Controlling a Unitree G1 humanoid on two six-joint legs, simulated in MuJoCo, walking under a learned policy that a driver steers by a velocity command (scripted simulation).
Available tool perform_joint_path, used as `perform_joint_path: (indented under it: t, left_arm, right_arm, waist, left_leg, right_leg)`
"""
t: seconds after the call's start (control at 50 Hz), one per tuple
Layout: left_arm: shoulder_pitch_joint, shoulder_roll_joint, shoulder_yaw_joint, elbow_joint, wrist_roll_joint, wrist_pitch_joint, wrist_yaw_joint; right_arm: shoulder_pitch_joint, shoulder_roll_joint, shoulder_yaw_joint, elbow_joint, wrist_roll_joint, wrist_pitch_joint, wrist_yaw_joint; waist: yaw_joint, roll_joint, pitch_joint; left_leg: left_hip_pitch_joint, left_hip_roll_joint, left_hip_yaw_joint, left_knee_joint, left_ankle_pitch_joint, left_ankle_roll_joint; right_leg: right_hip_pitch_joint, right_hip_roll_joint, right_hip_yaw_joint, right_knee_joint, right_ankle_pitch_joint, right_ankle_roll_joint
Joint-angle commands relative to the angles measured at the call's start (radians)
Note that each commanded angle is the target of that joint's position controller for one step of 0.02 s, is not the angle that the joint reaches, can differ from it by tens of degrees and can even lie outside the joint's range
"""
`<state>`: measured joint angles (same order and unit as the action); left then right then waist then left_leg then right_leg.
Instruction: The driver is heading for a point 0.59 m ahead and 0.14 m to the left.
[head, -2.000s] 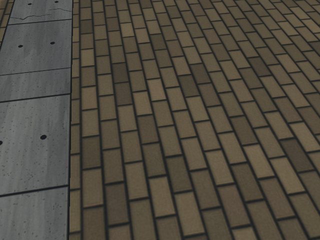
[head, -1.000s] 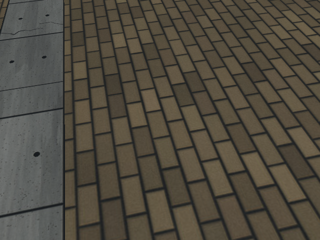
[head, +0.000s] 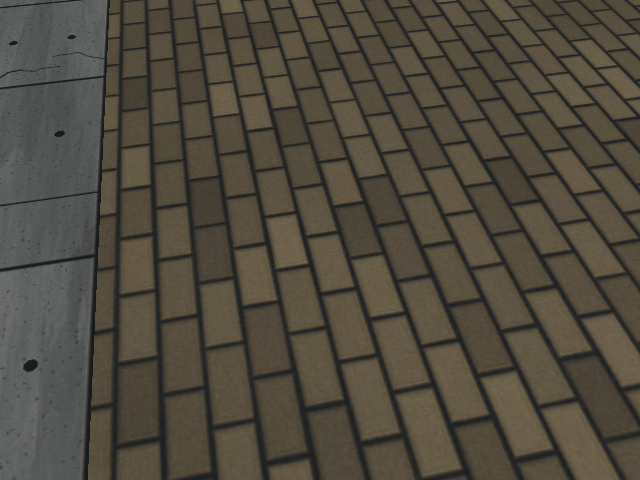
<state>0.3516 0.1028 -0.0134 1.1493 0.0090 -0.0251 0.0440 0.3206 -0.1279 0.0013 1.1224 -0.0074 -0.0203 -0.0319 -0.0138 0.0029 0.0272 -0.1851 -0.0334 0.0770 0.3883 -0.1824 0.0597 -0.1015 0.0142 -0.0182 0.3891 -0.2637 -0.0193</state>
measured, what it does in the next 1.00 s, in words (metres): walks ahead, turning left: left foot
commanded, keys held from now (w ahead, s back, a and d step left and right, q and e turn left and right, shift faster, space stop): no key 0.28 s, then q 0.04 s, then w+q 0.48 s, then w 0.14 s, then w+e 0.06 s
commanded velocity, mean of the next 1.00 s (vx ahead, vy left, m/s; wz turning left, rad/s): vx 0.23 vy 0.00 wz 0.25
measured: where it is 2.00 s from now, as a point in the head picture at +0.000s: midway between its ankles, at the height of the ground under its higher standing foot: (224, 473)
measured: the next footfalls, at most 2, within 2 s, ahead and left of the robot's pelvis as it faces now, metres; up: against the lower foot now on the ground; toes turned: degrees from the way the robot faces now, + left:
left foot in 0.70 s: +0.20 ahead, +0.16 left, +0.00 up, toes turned +17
right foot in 1.26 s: +0.57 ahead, +0.14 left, +0.00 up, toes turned +9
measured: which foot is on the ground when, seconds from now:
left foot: down 0.00-0.40, up 0.42-0.68, down 0.70-1.00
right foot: down 0.00-0.72, up 0.74-1.00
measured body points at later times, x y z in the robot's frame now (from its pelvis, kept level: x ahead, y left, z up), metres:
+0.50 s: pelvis +0.03 +0.00 -0.01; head +0.04 +0.01 +0.44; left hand -0.03 +0.22 -0.17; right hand +0.05 -0.22 -0.16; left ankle +0.02 +0.08 -0.71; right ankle -0.03 -0.11 -0.74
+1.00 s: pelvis +0.23 +0.12 +0.00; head +0.23 +0.15 +0.45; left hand +0.28 +0.39 -0.13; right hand +0.29 -0.12 -0.13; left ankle +0.16 +0.15 -0.74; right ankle +0.38 +0.00 -0.67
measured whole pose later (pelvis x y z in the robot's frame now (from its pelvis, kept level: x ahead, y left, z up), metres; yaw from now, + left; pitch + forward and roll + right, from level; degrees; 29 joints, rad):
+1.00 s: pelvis +0.23 +0.12 +0.00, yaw +18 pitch +1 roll +0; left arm 0.13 0.22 0.06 0.90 0.04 -0.04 -0.03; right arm 0.40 -0.18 -0.05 0.98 -0.01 -0.08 0.01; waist -0.02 -0.04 0.02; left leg -0.04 -0.11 0.00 0.23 -0.20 0.12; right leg -0.65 -0.12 -0.03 0.95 -0.10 -0.01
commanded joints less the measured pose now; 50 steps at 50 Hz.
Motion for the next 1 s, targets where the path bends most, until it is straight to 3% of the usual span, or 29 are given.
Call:
perform_joint_path:
  t: [0.02,0.28,0.32,0.34,0.38,0.4,0.42,0.44,0.46,0.48,0.52,0.56,0.62,0.66,0.68,0.7,0.72,0.74,0.76,0.8,0.82,0.86,0.92,1.0]
  left_arm:
    - [0.083,0.068,0.008,-0.004,0.000,-0.005,0.003]
    - [0.095,0.062,0.006,0.005,0.000,-0.003,0.006]
    - [0.083,0.079,0.013,-0.003,0.001,-0.003,0.011]
    - [0.091,0.082,0.015,-0.004,0.004,-0.002,0.013]
    - [0.107,0.117,0.035,-0.012,0.011,0.002,0.017]
    - [0.128,0.146,0.049,-0.019,0.012,0.006,0.018]
    - [0.161,0.179,0.065,-0.023,0.012,0.008,0.020]
    - [0.173,0.198,0.078,-0.024,0.014,0.007,0.021]
    - [0.185,0.187,0.081,-0.026,0.025,0.000,0.020]
    - [0.174,0.181,0.083,-0.032,0.030,-0.010,0.019]
    - [0.120,0.176,0.084,-0.057,0.027,-0.035,0.016]
    - [0.088,0.178,0.084,-0.074,0.024,-0.056,0.010]
    - [0.083,0.206,0.091,-0.084,0.024,-0.065,-0.001]
    - [0.068,0.235,0.098,-0.094,0.022,-0.066,-0.011]
    - [0.057,0.244,0.099,-0.100,0.020,-0.065,-0.017]
    - [0.063,0.233,0.093,-0.109,0.028,-0.061,-0.027]
    - [0.034,0.193,0.080,-0.162,0.024,-0.060,-0.039]
    - [-0.005,0.163,0.079,-0.229,0.023,-0.076,-0.059]
    - [-0.098,0.205,0.082,-0.261,0.022,-0.081,-0.067]
    - [-0.114,0.190,0.078,-0.257,0.008,-0.096,-0.071]
    - [-0.075,0.182,0.078,-0.243,0.022,-0.085,-0.068]
    - [-0.029,0.168,0.077,-0.220,0.036,-0.050,-0.071]
    - [-0.114,0.170,0.080,-0.250,0.033,-0.023,-0.074]
    - [-0.266,0.167,0.080,-0.303,0.022,-0.017,-0.081]
  right_arm:
    - [0.075,-0.058,-0.007,-0.001,0.000,-0.005,-0.004]
    - [0.086,-0.051,-0.005,0.022,0.002,-0.001,-0.012]
    - [0.075,-0.057,-0.007,0.013,0.002,0.000,-0.010]
    - [0.069,-0.056,-0.008,0.008,0.002,0.002,-0.008]
    - [0.027,-0.063,-0.016,-0.025,0.000,0.009,-0.002]
    - [-0.007,-0.066,-0.022,-0.052,-0.006,0.012,0.005]
    - [-0.057,-0.059,-0.025,-0.088,-0.014,0.012,0.014]
    - [-0.109,-0.052,-0.025,-0.128,-0.030,0.008,0.024]
    - [-0.145,-0.067,-0.033,-0.155,-0.034,0.002,0.033]
    - [-0.142,-0.075,-0.041,-0.166,-0.034,-0.004,0.040]
    - [-0.120,-0.077,-0.052,-0.174,-0.025,-0.016,0.052]
    - [-0.146,-0.072,-0.057,-0.195,-0.017,-0.017,0.062]
    - [-0.180,-0.064,-0.062,-0.233,-0.014,-0.011,0.074]
    - [-0.120,-0.082,-0.074,-0.232,-0.013,-0.013,0.076]
    - [-0.036,-0.095,-0.085,-0.210,-0.015,-0.017,0.075]
    - [0.101,-0.135,-0.107,-0.165,-0.020,-0.025,0.069]
    - [0.244,-0.257,-0.141,-0.155,-0.032,-0.032,0.053]
    - [0.250,-0.326,-0.148,-0.148,-0.011,-0.025,0.050]
    - [0.153,-0.330,-0.142,-0.164,-0.014,-0.017,0.048]
    - [0.033,-0.252,-0.119,-0.203,-0.014,-0.022,0.044]
    - [-0.004,-0.218,-0.107,-0.213,-0.006,-0.030,0.042]
    - [0.010,-0.181,-0.092,-0.209,-0.001,-0.051,0.039]
    - [0.094,-0.180,-0.084,-0.178,0.006,-0.069,0.036]
    - [0.160,-0.177,-0.076,-0.164,0.001,-0.074,0.036]
  waist:
    - [0.000,-0.011,0.053]
    - [0.004,-0.013,0.060]
    - [0.005,-0.013,0.066]
    - [0.010,-0.014,0.043]
    - [0.027,-0.053,0.064]
    - [0.049,-0.104,0.095]
    - [0.072,-0.152,0.145]
    - [0.088,-0.177,0.198]
    - [0.089,-0.126,0.224]
    - [0.067,-0.074,0.224]
    - [0.029,-0.041,0.190]
    - [0.019,-0.050,0.156]
    - [0.023,-0.093,0.133]
    - [-0.011,-0.102,0.096]
    - [-0.054,-0.079,0.051]
    - [-0.107,-0.017,-0.033]
    - [-0.174,0.176,-0.115]
    - [-0.129,0.303,-0.180]
    - [-0.093,0.146,-0.067]
    - [-0.024,-0.001,0.024]
    - [0.015,0.004,0.020]
    - [0.035,0.035,0.001]
    - [0.022,0.034,0.037]
    - [-0.020,0.046,0.067]
  left_leg:
    - [0.037,0.126,-0.132,-0.056,0.105,0.006]
    - [0.040,0.131,-0.130,-0.037,0.159,0.001]
    - [0.012,0.125,-0.140,-0.022,0.175,0.005]
    - [0.002,0.111,-0.140,-0.013,0.104,0.012]
    - [-0.096,0.051,-0.117,0.067,-0.146,0.033]
    - [-0.207,0.011,-0.088,0.158,-0.282,0.040]
    - [-0.337,-0.016,-0.042,0.279,-0.334,0.044]
    - [-0.440,0.026,-0.023,0.419,-0.323,0.045]
    - [-0.524,0.071,-0.051,0.529,-0.319,0.047]
    - [-0.575,0.100,-0.080,0.585,-0.297,0.046]
    - [-0.575,0.131,-0.099,0.563,-0.229,0.034]
    - [-0.478,0.119,-0.059,0.475,-0.166,0.025]
    - [-0.325,0.081,0.022,0.355,-0.133,0.040]
    - [-0.173,0.022,0.093,0.302,-0.113,0.067]
    - [-0.053,-0.020,0.116,0.258,-0.089,0.085]
    - [0.118,-0.059,0.098,0.212,-0.113,0.113]
    - [0.296,0.176,-0.309,0.023,-0.382,0.200]
    - [0.376,0.378,-0.895,-0.250,-0.501,0.305]
    - [0.295,0.377,-0.816,-0.248,-0.503,0.286]
    - [0.095,0.301,-0.566,-0.211,-0.245,0.215]
    - [0.039,0.254,-0.468,-0.215,-0.134,0.182]
    - [0.021,0.205,-0.356,-0.229,0.041,0.169]
    - [0.066,0.188,-0.286,-0.257,0.181,0.163]
    - [0.165,0.185,-0.218,-0.272,0.302,0.122]
  right_leg:
    - [-0.082,-0.114,0.103,-0.083,0.141,-0.033]
    - [-0.052,-0.114,0.094,-0.075,0.211,-0.036]
    - [-0.038,-0.111,0.075,-0.064,0.207,-0.035]
    - [-0.024,-0.106,0.066,-0.071,0.125,-0.039]
    - [-0.020,-0.106,0.082,-0.089,-0.152,-0.071]
    - [-0.004,-0.151,0.152,-0.127,-0.328,-0.108]
    - [0.015,-0.247,0.251,-0.203,-0.474,-0.161]
    - [0.013,-0.359,0.339,-0.264,-0.512,-0.217]
    - [0.021,-0.413,0.376,-0.295,-0.467,-0.253]
    - [0.053,-0.422,0.357,-0.297,-0.392,-0.256]
    - [0.100,-0.385,0.235,-0.282,-0.210,-0.211]
    - [0.072,-0.331,0.098,-0.258,-0.046,-0.168]
    - [0.010,-0.293,-0.032,-0.199,0.066,-0.140]
    - [-0.037,-0.287,-0.096,-0.075,0.257,-0.122]
    - [-0.064,-0.266,-0.149,0.070,0.402,-0.105]
    - [-0.119,-0.221,-0.211,0.310,0.488,-0.075]
    - [-0.353,-0.143,-0.255,0.689,0.267,-0.011]
    - [-0.596,0.022,-0.077,0.929,-0.265,0.010]
    - [-0.683,-0.059,0.031,0.971,-0.198,-0.015]
    - [-0.604,-0.133,0.041,0.843,-0.018,-0.035]
    - [-0.528,-0.148,0.043,0.772,0.003,-0.031]
    - [-0.460,-0.142,0.020,0.723,0.041,-0.018]
    - [-0.543,-0.139,-0.005,0.639,0.117,0.008]
    - [-0.653,-0.127,-0.034,0.506,0.228,0.014]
